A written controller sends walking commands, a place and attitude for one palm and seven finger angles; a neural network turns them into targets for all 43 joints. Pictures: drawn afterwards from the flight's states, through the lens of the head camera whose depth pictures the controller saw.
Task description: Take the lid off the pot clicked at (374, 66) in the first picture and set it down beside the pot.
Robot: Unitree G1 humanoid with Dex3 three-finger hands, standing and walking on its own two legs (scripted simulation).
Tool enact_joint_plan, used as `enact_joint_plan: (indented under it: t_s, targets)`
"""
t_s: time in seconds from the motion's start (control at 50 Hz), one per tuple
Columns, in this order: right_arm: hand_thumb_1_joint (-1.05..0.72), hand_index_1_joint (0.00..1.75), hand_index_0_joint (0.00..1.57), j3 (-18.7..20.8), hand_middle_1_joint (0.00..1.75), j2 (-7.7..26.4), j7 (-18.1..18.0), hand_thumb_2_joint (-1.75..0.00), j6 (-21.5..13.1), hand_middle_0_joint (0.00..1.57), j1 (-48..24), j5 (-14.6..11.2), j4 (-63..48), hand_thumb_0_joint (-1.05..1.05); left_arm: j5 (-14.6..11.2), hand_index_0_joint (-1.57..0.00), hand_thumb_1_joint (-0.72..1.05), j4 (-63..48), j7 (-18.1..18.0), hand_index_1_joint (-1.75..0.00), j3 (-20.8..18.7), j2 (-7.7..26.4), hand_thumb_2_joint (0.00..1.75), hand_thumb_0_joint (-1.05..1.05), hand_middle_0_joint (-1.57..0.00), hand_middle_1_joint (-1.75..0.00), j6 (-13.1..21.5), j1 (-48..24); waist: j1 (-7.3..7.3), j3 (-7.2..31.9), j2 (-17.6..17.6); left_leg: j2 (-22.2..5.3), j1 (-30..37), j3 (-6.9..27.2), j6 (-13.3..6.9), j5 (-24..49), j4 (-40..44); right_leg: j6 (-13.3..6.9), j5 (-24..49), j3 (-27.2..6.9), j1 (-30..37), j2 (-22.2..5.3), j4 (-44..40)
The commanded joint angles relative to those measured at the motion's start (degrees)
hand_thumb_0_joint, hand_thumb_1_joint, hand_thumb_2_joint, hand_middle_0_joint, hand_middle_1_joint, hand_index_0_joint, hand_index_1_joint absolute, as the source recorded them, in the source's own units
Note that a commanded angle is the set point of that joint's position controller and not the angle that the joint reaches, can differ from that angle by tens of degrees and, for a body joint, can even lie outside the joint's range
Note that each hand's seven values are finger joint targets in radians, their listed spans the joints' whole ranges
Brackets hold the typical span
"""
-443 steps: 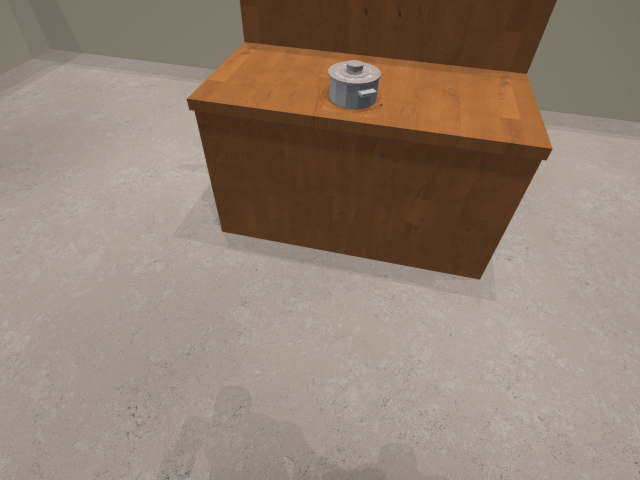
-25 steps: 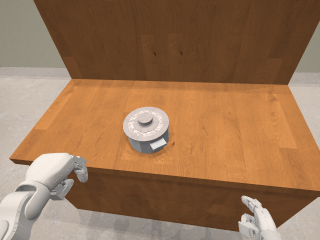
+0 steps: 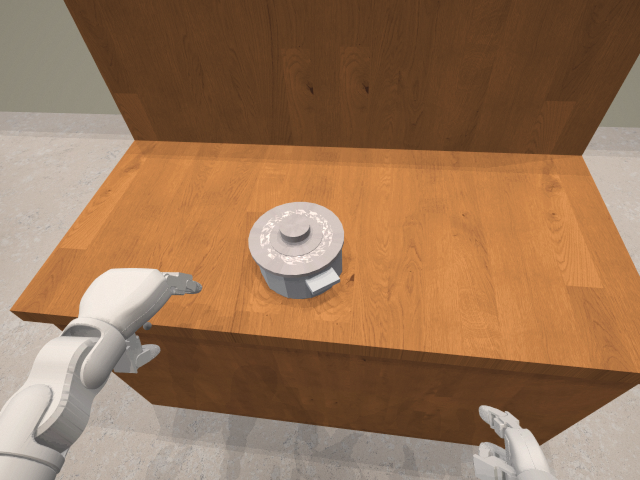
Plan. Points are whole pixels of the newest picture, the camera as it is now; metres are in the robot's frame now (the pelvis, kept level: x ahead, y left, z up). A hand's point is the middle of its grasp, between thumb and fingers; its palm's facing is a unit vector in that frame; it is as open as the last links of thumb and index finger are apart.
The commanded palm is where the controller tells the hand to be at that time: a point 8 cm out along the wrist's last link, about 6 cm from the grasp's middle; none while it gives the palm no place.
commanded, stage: reach forward and open the fingers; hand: left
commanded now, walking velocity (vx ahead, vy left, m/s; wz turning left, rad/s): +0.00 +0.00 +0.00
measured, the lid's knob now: (294, 228) +0.51 +0.10 -0.02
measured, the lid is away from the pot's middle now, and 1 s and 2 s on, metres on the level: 0.00 0.00 0.00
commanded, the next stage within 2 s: move the open hand above the knob in 0.02 s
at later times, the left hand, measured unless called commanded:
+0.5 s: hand (198, 293) +0.34 +0.21 +0.03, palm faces -0.35 -0.06 -0.93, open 10.3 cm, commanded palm +0.33 +0.20 +0.11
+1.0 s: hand (237, 262) +0.39 +0.16 +0.04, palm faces -0.35 -0.07 -0.93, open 10.4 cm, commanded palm +0.40 +0.17 +0.11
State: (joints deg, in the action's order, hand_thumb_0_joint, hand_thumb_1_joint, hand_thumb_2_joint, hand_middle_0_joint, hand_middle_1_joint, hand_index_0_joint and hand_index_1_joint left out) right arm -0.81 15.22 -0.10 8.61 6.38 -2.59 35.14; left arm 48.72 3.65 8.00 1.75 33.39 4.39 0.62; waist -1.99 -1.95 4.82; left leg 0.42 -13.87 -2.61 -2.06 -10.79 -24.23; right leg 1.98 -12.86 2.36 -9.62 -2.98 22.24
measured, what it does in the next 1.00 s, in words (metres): stands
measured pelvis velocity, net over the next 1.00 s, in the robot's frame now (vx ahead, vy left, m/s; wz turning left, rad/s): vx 0.03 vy -0.02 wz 0.01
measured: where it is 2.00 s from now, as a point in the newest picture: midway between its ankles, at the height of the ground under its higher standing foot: outside the picture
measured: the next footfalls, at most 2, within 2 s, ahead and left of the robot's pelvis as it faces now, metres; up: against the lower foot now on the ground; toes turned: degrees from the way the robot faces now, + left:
none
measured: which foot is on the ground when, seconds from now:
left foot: down 0.00-1.00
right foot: down 0.00-1.00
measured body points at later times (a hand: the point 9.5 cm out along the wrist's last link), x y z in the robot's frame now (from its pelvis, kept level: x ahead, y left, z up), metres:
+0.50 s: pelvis +0.02 -0.01 +0.00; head +0.06 -0.04 +0.45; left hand +0.35 +0.21 +0.08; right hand +0.20 -0.23 -0.12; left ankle +0.02 +0.10 -0.74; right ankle -0.01 -0.15 -0.74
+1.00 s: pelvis +0.03 -0.02 +0.00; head +0.07 -0.06 +0.44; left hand +0.40 +0.16 +0.09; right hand +0.19 -0.27 -0.13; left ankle +0.02 +0.10 -0.74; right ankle -0.01 -0.15 -0.74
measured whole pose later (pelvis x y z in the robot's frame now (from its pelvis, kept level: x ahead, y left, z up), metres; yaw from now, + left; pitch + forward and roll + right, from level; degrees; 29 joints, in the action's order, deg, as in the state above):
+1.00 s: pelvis +0.03 -0.02 +0.00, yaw +0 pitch +5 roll +0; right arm 0.5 17.1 1.2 9.8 8.3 -3.8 34.6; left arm 49.0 17.8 12.9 14.3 27.2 -8.7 -22.2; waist 1.0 -0.3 4.9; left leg -0.6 -17.9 -1.7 -0.5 -13.9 -27.1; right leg 0.6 -17.1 3.0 -14.1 -2.0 26.5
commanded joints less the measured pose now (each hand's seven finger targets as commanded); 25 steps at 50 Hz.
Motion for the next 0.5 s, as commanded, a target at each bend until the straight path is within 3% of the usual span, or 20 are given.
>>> enact_joint_plan:
  t_s: [0.0, 0.02, 0.04, 0.08, 0.12, 0.14, 0.16, 0.18, 0.22, 0.24, 0.26, 0.28, 0.32, 0.34, 0.36, 0.4, 0.42, 0.44, 0.46, 0.48]
  targets:
    - [-0.9, 0.3, 0.2, 2.9, 0.3, 6.72, 0.39, -0.9, -2.07, 0.2, -7.05, -0.05, -10.17, 0.0, -2.32, -0.79, -0.25, -10.55, -1.63, -0.08, -2.74, 5.96, 1.23, 0.0, -0.79, -0.08, -3.17, -14.7, 0.41, 13.4, 0.86, -0.73, 9.81, 3.7, -0.35, 10.72, 3.09, -3.84, 6.85, 0.55, -2.66, 2.61, -2.67]
    - [-0.9, 0.3, 0.2, 3.02, 0.3, 6.16, 0.86, -0.9, -2.65, 0.2, -8.34, -0.01, -11.79, 0.0, -2.65, -0.79, -0.25, -14.16, -0.79, -0.08, 0.6, 2.89, 1.23, 0.0, -0.79, -0.08, -3.55, -14.38, 0.87, 15.37, 2.83, -0.73, 11.82, 3.67, -0.53, 12.22, 2.34, -3.87, 8.04, -0.01, -2.63, 2.65, -2.55]
    - [-0.9, 0.3, 0.2, 3.31, 0.3, 5.97, 0.86, -0.9, -3.01, 0.2, -7.43, 0.26, -11.87, 0.0, -3.33, -0.79, -0.25, -17.54, -0.26, -0.08, 2.29, 2.19, 1.24, 0.0, -0.79, -0.08, -3.45, -14.5, 1.23, 18.86, 2.0, -0.98, 13.62, 3.93, -0.72, 14.61, 2.0, -3.62, 9.19, 0.39, -1.3, 2.53, -2.12]
    - [-0.9, 0.3, 0.2, 3.33, 0.3, 7.0, 0.47, -0.9, -2.6, 0.2, -6.41, 0.76, -10.73, 0.0, -1.97, -0.79, -0.25, -15.4, -0.1, -0.08, -2.74, 9.06, 1.24, 0.0, -0.79, -0.08, -3.56, -14.61, 1.19, 18.23, 0.88, -0.78, 12.62, 4.17, -0.57, 15.25, 1.76, -3.73, 10.45, 0.18, -0.6, 2.79, -2.28]
    - [-0.9, 0.3, 0.2, 2.22, 0.3, 8.32, -0.06, -0.9, -2.39, 0.2, -5.76, 0.09, -8.67, 0.0, 0.38, -0.79, -0.25, -2.38, -0.43, -0.08, -9.85, 18.14, 1.24, 0.0, -0.79, -0.08, -5.68, -17.25, 1.23, 13.28, -2.7, -0.07, 7.65, 4.45, -0.29, 10.98, 2.21, -4.02, 8.64, 0.2, -0.87, 3.32, -1.77]
    - [-0.9, 0.3, 0.2, 1.74, 0.3, 7.88, -0.38, -0.9, -2.01, 0.2, -5.62, -0.4, -8.23, 0.0, 0.88, -0.79, -0.25, -2.04, -0.21, -0.08, -8.01, 16.42, 1.24, 0.0, -0.79, -0.08, -6.3, -22.96, 1.75, 11.63, -4.14, 0.04, 5.75, 3.99, -0.44, 9.48, 2.97, -3.88, 7.32, 0.71, -1.13, 3.15, -2.08]
    - [-0.9, 0.3, 0.2, 1.76, 0.3, 8.04, -0.59, -0.9, -1.81, 0.2, -5.54, -0.45, -7.74, 0.0, 1.67, -0.79, -0.25, -2.25, -0.33, -0.08, -8.38, 17.31, 1.24, 0.0, -0.79, -0.08, -6.37, -27.09, 1.55, 12.14, -3.46, -0.08, 6.45, 4.18, -0.48, 9.34, 2.84, -4.04, 6.56, 0.72, -2.11, 3.08, -1.91]
    - [-0.9, 0.3, 0.2, 1.96, 0.3, 7.49, -0.7, -0.9, -1.92, 0.2, -5.97, -0.6, -8.31, 0.0, 1.09, -0.79, -0.25, -3.11, -0.43, -0.08, -6.17, 14.57, 1.24, 0.0, -0.79, -0.08, -6.52, -27.67, 1.55, 12.7, -1.5, -0.06, 7.05, 4.12, -0.55, 9.56, 2.56, -4.1, 6.49, 0.76, -2.09, 2.9, -1.56]
    - [-0.9, 0.3, 0.2, 2.11, 0.3, 6.99, -0.23, -0.9, -2.49, 0.2, -7.26, -0.27, -9.92, 0.0, 0.09, -0.79, -0.25, -11.2, -0.02, -0.08, -3.9, 12.42, 1.24, 0.0, -0.79, -0.08, -6.38, -30.11, 0.98, 18.84, 3.23, -0.06, 11.88, 4.8, -0.56, 13.8, 1.86, -4.41, 9.64, 0.04, -0.74, 2.78, -1.17]
    - [-0.9, 0.3, 0.2, 2.42, 0.3, 6.03, 0.05, -0.9, -3.25, 0.2, -7.04, 0.04, -10.73, 0.0, -1.35, -0.79, -0.25, -15.7, 0.42, -0.08, 0.04, 7.82, 1.24, 0.0, -0.79, -0.08, -6.06, -28.36, 1.09, 22.98, 5.0, -0.19, 15.02, 5.14, -0.58, 18.53, 1.04, -4.2, 12.14, 0.46, 0.56, 2.5, -0.33]
    - [-0.9, 0.3, 0.2, 2.66, 0.3, 6.05, 0.51, -0.9, -3.56, 0.2, -6.84, 0.28, -11.04, 0.0, -2.02, -0.79, -0.25, -16.88, 0.83, -0.08, 1.61, 6.04, 1.24, 0.0, -0.79, -0.08, -6.0, -25.35, 1.07, 24.25, 5.34, -0.41, 17.27, 5.88, -0.31, 22.08, 0.39, -3.98, 13.61, 0.49, -0.49, 2.6, -0.26]
    - [-0.9, 0.3, 0.2, 2.91, 0.3, 5.96, 0.8, -0.9, -3.65, 0.2, -5.88, 0.28, -10.86, 0.0, -2.84, -0.79, -0.25, -12.81, 1.34, -0.08, 4.24, 2.34, 1.24, 0.0, -0.79, -0.08, -6.54, -20.51, 1.82, 21.35, 2.79, -0.63, 15.92, 5.54, -0.28, 23.08, -0.15, -3.71, 14.23, 0.97, -1.47, 2.8, -0.14]
    - [-0.9, 0.3, 0.2, 2.33, 0.3, 7.31, 1.49, -0.9, -3.24, 0.2, -3.94, -0.57, -9.42, 0.0, -1.75, -0.79, -0.25, 0.43, 1.95, -0.08, 0.86, 4.9, 1.24, 0.0, -0.79, -0.08, -7.54, -16.16, 2.11, 14.18, -4.58, -0.31, 10.0, 4.72, 0.16, 18.13, 0.24, -3.71, 13.29, 1.34, -3.57, 3.82, -0.5]
    - [-0.9, 0.3, 0.2, 2.14, 0.3, 7.75, 1.37, -0.9, -2.68, 0.2, -3.26, -1.0, -8.61, 0.0, -1.08, -0.79, -0.25, 4.08, 2.03, -0.08, 1.08, 5.34, 1.24, 0.0, -0.79, -0.08, -7.84, -18.0, 2.36, 11.31, -8.16, -0.25, 6.48, 3.49, 0.04, 13.7, 0.95, -3.52, 11.76, 1.53, -3.57, 3.81, -0.63]
    - [-0.9, 0.3, 0.2, 1.82, 0.3, 8.27, 1.18, -0.9, -2.2, 0.2, -3.51, -1.36, -8.22, 0.0, 0.13, -0.79, -0.25, 6.56, 1.79, -0.08, -0.92, 8.49, 1.24, 0.0, -0.79, -0.08, -8.11, -21.48, 2.07, 9.72, -8.63, 0.1, 4.54, 2.91, 0.03, 10.23, 1.51, -3.51, 9.74, 1.15, -4.14, 3.69, -0.91]
    - [-0.9, 0.3, 0.2, 1.75, 0.3, 8.04, 0.68, -0.9, -1.54, 0.2, -5.19, -1.12, -8.88, 0.0, 1.75, -0.79, -0.25, 0.25, 0.98, -0.08, -1.21, 10.9, 1.24, 0.0, -0.79, -0.08, -8.53, -32.27, 1.75, 13.37, -5.84, 0.48, 5.33, 3.33, -0.36, 8.75, 1.83, -3.79, 8.35, 0.48, -2.43, 3.09, -0.57]
    - [-0.9, 0.3, 0.2, 2.03, 0.3, 7.94, 0.53, -0.9, -1.7, 0.2, -6.64, -0.55, -9.71, 0.0, 2.3, -0.79, -0.25, -7.17, 0.47, -0.08, -2.57, 13.33, 1.24, 0.0, -0.79, -0.08, -8.5, -37.66, 1.5, 17.68, -3.02, 0.44, 7.93, 3.5, -0.77, 10.7, 1.24, -4.14, 10.28, -0.51, -0.6, 2.8, -0.29]
    - [-0.9, 0.3, 0.2, 2.23, 0.3, 6.92, 0.25, -0.9, -2.51, 0.2, -6.76, -0.08, -10.37, 0.0, 1.92, -0.79, -0.25, -14.47, 0.08, -0.08, -2.35, 13.48, 1.24, 0.0, -0.79, -0.08, -7.69, -40.94, 1.07, 25.4, 0.94, 0.45, 12.19, 4.07, -1.08, 15.99, 0.35, -4.21, 13.56, -0.54, 2.2, 2.34, 0.79]
    - [-0.9, 0.3, 0.2, 2.34, 0.3, 6.55, 0.16, -0.9, -3.42, 0.2, -6.51, 0.33, -10.64, 0.0, 1.42, -0.79, -0.25, -17.15, -0.36, -0.08, -3.92, 14.55, 1.24, 0.0, -0.79, -0.08, -6.88, -38.62, 0.49, 29.47, 3.59, 0.39, 15.85, 4.82, -1.03, 21.81, -0.92, -4.35, 17.19, -0.51, 3.13, 2.35, 1.65]
    - [-0.9, 0.3, 0.2, 2.22, 0.3, 6.07, 0.17, -0.9, -3.88, 0.2, -5.88, 0.44, -10.57, 0.0, 0.23, -0.79, -0.25, -16.43, -0.42, -0.08, -2.44, 11.66, 1.24, 0.0, -0.79, -0.08, -6.63, -34.61, 0.92, 29.74, 5.69, -0.03, 17.44, 5.17, -0.71, 26.75, -1.52, -4.14, 18.86, -0.09, 2.69, 2.33, 1.99]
